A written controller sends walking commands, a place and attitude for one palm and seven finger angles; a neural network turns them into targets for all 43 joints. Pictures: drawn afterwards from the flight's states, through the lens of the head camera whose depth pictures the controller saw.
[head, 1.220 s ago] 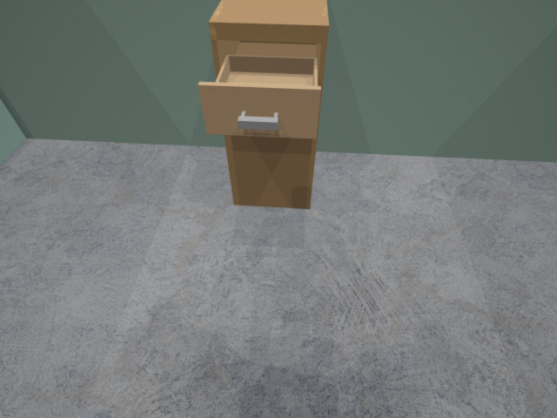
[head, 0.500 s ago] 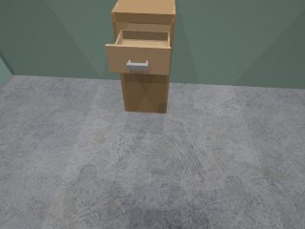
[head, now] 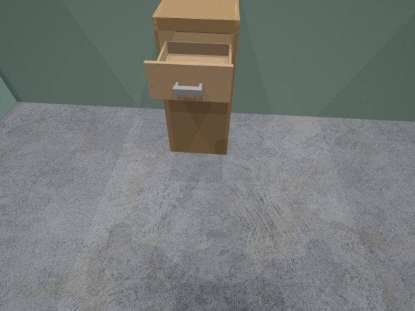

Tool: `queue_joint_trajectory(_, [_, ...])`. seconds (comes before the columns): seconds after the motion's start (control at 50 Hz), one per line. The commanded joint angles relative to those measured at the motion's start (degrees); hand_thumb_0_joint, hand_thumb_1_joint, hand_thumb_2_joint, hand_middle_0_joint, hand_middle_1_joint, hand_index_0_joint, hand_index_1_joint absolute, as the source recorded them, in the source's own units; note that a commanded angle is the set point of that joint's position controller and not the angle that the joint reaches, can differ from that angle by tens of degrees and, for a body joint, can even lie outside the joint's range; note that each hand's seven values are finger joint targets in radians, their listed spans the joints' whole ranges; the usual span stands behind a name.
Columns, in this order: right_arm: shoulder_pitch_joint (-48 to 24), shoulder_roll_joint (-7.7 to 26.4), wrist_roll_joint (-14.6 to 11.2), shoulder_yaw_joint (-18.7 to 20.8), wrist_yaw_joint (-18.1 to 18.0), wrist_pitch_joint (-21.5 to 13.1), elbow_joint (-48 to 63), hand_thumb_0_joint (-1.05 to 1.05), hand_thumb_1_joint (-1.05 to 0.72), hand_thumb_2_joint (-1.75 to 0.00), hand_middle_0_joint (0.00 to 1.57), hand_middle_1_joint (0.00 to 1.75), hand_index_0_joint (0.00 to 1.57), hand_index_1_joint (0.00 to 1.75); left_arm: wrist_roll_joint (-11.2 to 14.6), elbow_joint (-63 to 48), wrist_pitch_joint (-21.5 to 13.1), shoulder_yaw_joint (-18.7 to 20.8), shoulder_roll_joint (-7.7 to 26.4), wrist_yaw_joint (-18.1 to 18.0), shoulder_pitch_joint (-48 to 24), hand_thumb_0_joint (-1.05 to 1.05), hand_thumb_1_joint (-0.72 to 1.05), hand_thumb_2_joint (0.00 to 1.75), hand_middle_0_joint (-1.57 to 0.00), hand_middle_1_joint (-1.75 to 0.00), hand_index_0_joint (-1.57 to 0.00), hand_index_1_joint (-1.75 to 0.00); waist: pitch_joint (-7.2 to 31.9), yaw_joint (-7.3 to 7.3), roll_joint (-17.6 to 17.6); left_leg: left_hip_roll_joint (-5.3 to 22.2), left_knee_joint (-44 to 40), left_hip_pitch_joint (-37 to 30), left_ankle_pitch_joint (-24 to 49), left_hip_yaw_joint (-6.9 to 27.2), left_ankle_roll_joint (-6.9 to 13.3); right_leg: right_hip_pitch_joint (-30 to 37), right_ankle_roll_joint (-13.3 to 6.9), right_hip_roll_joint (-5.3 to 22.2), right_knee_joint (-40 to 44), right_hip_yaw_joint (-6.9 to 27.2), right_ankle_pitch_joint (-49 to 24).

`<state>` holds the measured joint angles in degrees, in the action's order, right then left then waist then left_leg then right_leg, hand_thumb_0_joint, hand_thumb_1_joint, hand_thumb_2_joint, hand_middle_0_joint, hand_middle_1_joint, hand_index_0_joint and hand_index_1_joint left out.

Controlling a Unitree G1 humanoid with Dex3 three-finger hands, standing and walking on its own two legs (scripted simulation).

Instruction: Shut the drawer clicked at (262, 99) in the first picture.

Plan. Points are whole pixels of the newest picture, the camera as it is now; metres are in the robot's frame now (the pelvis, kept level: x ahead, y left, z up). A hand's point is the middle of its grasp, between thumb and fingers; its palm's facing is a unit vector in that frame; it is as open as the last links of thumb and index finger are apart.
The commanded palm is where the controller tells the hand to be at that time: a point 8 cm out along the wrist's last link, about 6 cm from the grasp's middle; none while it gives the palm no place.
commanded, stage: look at it before walking up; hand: left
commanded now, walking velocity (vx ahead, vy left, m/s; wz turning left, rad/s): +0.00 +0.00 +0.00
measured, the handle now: (188, 87) +0.89 +0.12 -0.06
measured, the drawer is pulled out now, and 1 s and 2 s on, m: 0.30 0.30 0.30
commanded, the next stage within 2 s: walk to a spot facing it in 0.22 s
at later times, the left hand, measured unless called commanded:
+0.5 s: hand out of the picture +0.06 +0.22 -0.17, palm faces -0.02 -0.96 -0.26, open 7.3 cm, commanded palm none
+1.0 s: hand out of the picture +0.09 +0.13 -0.17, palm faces -0.03 -0.99 -0.13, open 7.3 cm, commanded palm none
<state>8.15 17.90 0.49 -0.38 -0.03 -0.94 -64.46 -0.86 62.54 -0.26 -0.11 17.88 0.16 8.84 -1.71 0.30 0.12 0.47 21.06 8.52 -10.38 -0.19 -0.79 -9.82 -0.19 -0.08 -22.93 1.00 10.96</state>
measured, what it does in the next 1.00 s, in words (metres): walks ahead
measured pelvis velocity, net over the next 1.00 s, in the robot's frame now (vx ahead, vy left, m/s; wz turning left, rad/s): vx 0.17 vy -0.02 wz -0.15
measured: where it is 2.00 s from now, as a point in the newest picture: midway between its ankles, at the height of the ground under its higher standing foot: (217, 285)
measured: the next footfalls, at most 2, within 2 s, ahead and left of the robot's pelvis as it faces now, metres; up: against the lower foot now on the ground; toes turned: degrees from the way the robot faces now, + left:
left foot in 1.10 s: +0.38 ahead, +0.09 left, +0.00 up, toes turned +0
right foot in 1.42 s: +0.35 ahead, -0.14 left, +0.00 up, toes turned -12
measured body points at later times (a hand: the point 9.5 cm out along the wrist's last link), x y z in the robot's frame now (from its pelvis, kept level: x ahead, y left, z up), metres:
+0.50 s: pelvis +0.02 +0.00 -0.01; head +0.01 +0.00 +0.44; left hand +0.06 +0.27 -0.15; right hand +0.06 -0.27 -0.15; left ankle +0.01 +0.13 -0.74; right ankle +0.02 -0.12 -0.74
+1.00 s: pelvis +0.17 -0.02 -0.01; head +0.20 -0.02 +0.44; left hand +0.09 +0.18 -0.16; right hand +0.22 -0.26 -0.16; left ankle +0.30 +0.09 -0.70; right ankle +0.05 -0.10 -0.75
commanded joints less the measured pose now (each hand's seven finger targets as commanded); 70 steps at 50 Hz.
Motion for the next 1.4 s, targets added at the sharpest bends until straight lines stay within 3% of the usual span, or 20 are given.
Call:
queue_joint_trajectory(0.0, [-2.6,11.1,0.2,2.2,-0.6,-1.0,3.6,0.00,-0.90,-0.90,0.20,0.30,0.20,0.30,0.1,-3.3,-1.5,2.1,11.4,-1.0,-1.9,0.00,0.90,0.90,-0.20,-0.30,-0.20,-0.30,2.2,-0.38,-0.5,6.2,-4.3,0.0,2.4,5.4,2.0,-0.5,-1.3,6.1,5.1,6.2,-1.8])
queue_joint_trajectory(0.3, [-3.0,11.4,0.2,2.0,-0.7,-0.9,3.4,0.00,-0.90,-0.90,0.20,0.30,0.20,0.30,0.1,-3.0,-1.6,2.1,11.7,-0.9,-1.9,0.00,0.90,0.90,-0.20,-0.30,-0.20,-0.30,2.2,-0.32,-0.4,6.2,-4.5,-0.9,3.1,5.1,1.8,-0.2,-1.3,6.3,6.0,6.3,-2.6])
queue_joint_trajectory(0.34, [1.0,4.5,0.6,0.5,-0.4,-0.1,1.7,0.00,-0.90,-0.90,0.20,0.30,0.20,0.30,0.1,-1.2,-0.5,0.9,5.4,-1.0,2.4,0.00,0.90,0.90,-0.20,-0.30,-0.20,-0.30,3.0,-0.45,0.9,5.3,-2.7,-0.6,-5.2,3.0,0.9,-0.3,-0.8,5.8,5.8,6.7,7.6])
queue_joint_trajectory(0.44, [4.3,4.6,1.2,1.7,-0.2,0.0,2.5,0.00,-0.90,-0.90,0.20,0.30,0.20,0.30,-0.3,-2.3,0.3,2.3,5.2,0.2,5.8,0.00,0.90,0.90,-0.20,-0.30,-0.20,-0.30,-5.9,-0.61,-0.1,5.2,-0.7,5.5,-22.1,2.8,2.4,-8.2,-3.7,4.0,3.2,9.7,22.6])
queue_joint_trajectory(0.56, [12.5,6.5,0.6,4.3,-0.7,-1.6,2.7,0.00,-0.90,-0.90,0.20,0.30,0.20,0.30,-0.4,-5.7,-1.3,2.9,-0.4,0.9,5.0,0.00,0.90,0.90,-0.20,-0.30,-0.20,-0.30,-7.3,1.67,-9.9,18.8,-8.7,-3.6,-21.8,15.7,10.9,-20.9,-2.2,-0.3,-19.2,-1.8,14.2])
queue_joint_trajectory(0.62, [11.3,3.7,0.9,4.1,-0.9,-2.3,2.7,0.00,-0.90,-0.90,0.20,0.30,0.20,0.30,-0.5,-4.6,-2.3,3.3,-3.2,1.2,9.4,0.00,0.90,0.90,-0.20,-0.30,-0.20,-0.30,-5.8,-1.36,-6.7,16.4,-0.7,1.3,-5.6,5.6,8.7,-9.5,-2.1,1.5,-11.1,-4.3,11.0])
queue_joint_trajectory(0.64, [9.6,2.2,0.8,3.8,-0.9,-2.4,2.9,0.00,-0.90,-0.90,0.20,0.30,0.20,0.30,-0.7,-2.1,-2.6,3.8,-2.8,1.0,16.0,0.00,0.90,0.90,-0.20,-0.30,-0.20,-0.30,-3.6,-4.46,-2.3,12.0,9.3,8.2,-4.2,0.0,5.9,2.3,-3.2,1.5,-4.9,-2.4,6.6])
queue_joint_trajectory(0.66, [7.2,-1.1,0.2,3.2,-0.5,-2.8,4.8,0.00,-0.90,-0.90,0.20,0.30,0.20,0.30,-0.8,0.4,-3.2,4.9,2.1,0.3,24.2,0.00,0.90,0.90,-0.20,-0.30,-0.20,-0.30,-1.6,-7.59,12.2,4.9,26.3,21.4,-7.9,-8.1,2.6,13.7,-7.3,11.1,2.6,14.2,6.5])
queue_joint_trajectory(0.68, [1.4,-2.2,0.3,2.8,-0.1,-3.3,7.6,0.00,-0.90,-0.90,0.20,0.30,0.20,0.30,0.0,2.9,-3.9,5.6,5.3,-0.6,31.5,0.00,0.90,0.90,-0.20,-0.30,-0.20,-0.30,-2.2,-9.63,19.8,1.6,39.1,31.2,-21.5,-8.1,1.6,17.5,-11.4,20.3,8.8,30.2,-5.4])
queue_joint_trajectory(0.74, [0.1,-3.6,0.7,3.5,0.0,-3.0,6.6,0.00,-0.90,-0.90,0.20,0.30,0.20,0.30,-0.4,1.7,-3.9,4.2,-0.1,-1.7,25.5,0.00,0.90,0.90,-0.20,-0.30,-0.20,-0.30,-4.6,-4.95,1.0,6.6,47.2,34.0,-13.7,-1.7,1.0,12.6,-14.6,18.9,7.0,21.6,-13.5])
queue_joint_trajectory(0.82, [2.1,-6.1,0.7,4.0,0.8,-1.4,6.0,0.00,-0.90,-0.90,0.20,0.30,0.20,0.30,-0.5,0.9,-4.7,3.5,-3.3,-1.9,22.0,0.00,0.90,0.90,-0.20,-0.30,-0.20,-0.30,-5.3,-1.37,5.5,6.6,41.3,30.4,-5.5,-4.0,-0.6,6.1,-11.6,14.0,10.7,11.2,-15.0])
queue_joint_trajectory(0.98, [-2.8,-6.9,0.1,3.6,1.4,-2.6,9.3,0.00,-0.90,-0.90,0.20,0.30,0.20,0.30,-0.7,2.1,-4.5,4.2,-2.4,-2.3,21.7,0.00,0.90,0.90,-0.20,-0.30,-0.20,-0.30,-4.8,-1.30,7.9,2.5,18.9,15.7,-0.2,-7.8,2.1,4.7,-8.2,10.8,7.3,4.9,-27.8])
queue_joint_trajectory(1.02, [7.0,-5.2,0.7,4.1,0.2,-3.0,6.4,0.00,-0.90,-0.90,0.20,0.30,0.20,0.30,-0.4,1.9,-4.3,4.5,-2.1,-2.2,20.8,0.00,0.90,0.90,-0.20,-0.30,-0.20,-0.30,-0.2,3.09,5.3,-0.3,12.1,2.3,3.2,-9.0,3.0,3.3,-6.9,8.3,-4.6,3.0,-34.3])
queue_joint_trajectory(1.04, [14.9,-2.6,1.1,4.6,-0.5,-3.1,4.2,0.00,-0.90,-0.90,0.20,0.30,0.20,0.30,-0.1,1.8,-4.1,4.4,-3.1,-2.2,21.3,0.00,0.90,0.90,-0.20,-0.30,-0.20,-0.30,4.4,5.86,2.5,3.0,9.6,-9.1,6.5,-5.5,4.0,-1.3,-5.7,6.7,-16.2,2.9,-28.3])
queue_joint_trajectory(1.08, [22.6,5.7,1.0,5.7,-1.3,-2.6,3.3,0.00,-0.90,-0.90,0.20,0.30,0.20,0.30,0.5,-0.5,-4.0,3.8,-7.8,-1.7,23.9,0.00,0.90,0.90,-0.20,-0.30,-0.20,-0.30,11.9,5.13,-14.3,26.9,-1.2,-17.0,19.5,24.4,15.3,-17.0,-2.9,-3.6,-48.7,-2.3,22.8])
queue_joint_trajectory(1.1, [17.8,4.4,0.3,5.4,-1.5,-2.4,4.4,0.00,-0.90,-0.90,0.20,0.30,0.20,0.30,0.0,-1.4,-3.6,3.4,-7.6,-1.9,21.4,0.00,0.90,0.90,-0.20,-0.30,-0.20,-0.30,6.9,3.88,-8.5,27.3,-3.3,-10.3,14.4,24.6,17.3,-21.0,-3.2,-0.5,-54.3,-0.4,22.0])
queue_joint_trajectory(1.14, [8.8,-2.8,0.4,3.7,-1.7,-2.8,6.1,0.00,-0.90,-0.90,0.20,0.30,0.20,0.30,-0.5,-1.5,-2.6,3.7,-7.6,-1.4,17.6,0.00,0.90,0.90,-0.20,-0.30,-0.20,-0.30,-1.5,0.28,-9.7,21.2,-7.3,4.2,6.2,16.0,14.7,-21.5,-1.7,4.5,-53.2,0.3,13.8])
queue_joint_trajectory(1.2, [3.7,-4.5,0.7,2.9,-1.5,-2.9,6.8,0.00,-0.90,-0.90,0.20,0.30,0.20,0.30,-0.5,-0.7,-0.5,2.9,-9.6,-1.0,20.1,0.00,0.90,0.90,-0.20,-0.30,-0.20,-0.30,-0.6,-3.54,-7.5,14.5,-7.5,15.6,9.0,4.4,11.6,-9.5,-0.4,5.7,-37.1,-2.2,12.8])
queue_joint_trajectory(1.34, [5.0,-2.3,0.7,3.9,-1.1,-0.6,7.0,0.00,-0.90,-0.90,0.20,0.30,0.20,0.30,-0.9,-3.2,-0.2,2.6,-8.0,-1.9,14.9,0.00,0.90,0.90,-0.20,-0.30,-0.20,-0.30,-0.3,-2.94,-4.0,11.5,-4.6,16.9,-9.1,7.5,9.7,1.0,1.2,2.8,-10.5,-4.9,3.8])
queue_joint_trajectory(1.38, [5.4,-4.6,0.2,3.3,-0.7,-0.3,7.0,0.00,-0.90,-0.90,0.20,0.30,0.20,0.30,-1.1,-4.0,-1.0,3.0,-3.9,-2.2,13.7,0.00,0.90,0.90,-0.20,-0.30,-0.20,-0.30,-1.1,-3.15,2.1,5.6,3.1,19.0,-10.7,3.9,4.9,3.2,-0.1,8.1,0.7,2.8,4.6])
